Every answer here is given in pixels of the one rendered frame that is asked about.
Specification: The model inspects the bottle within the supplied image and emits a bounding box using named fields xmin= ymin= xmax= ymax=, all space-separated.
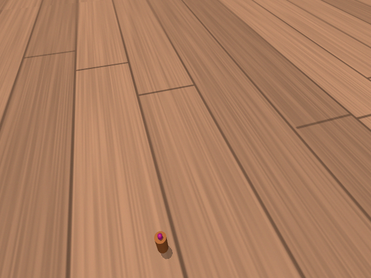
xmin=154 ymin=231 xmax=168 ymax=253

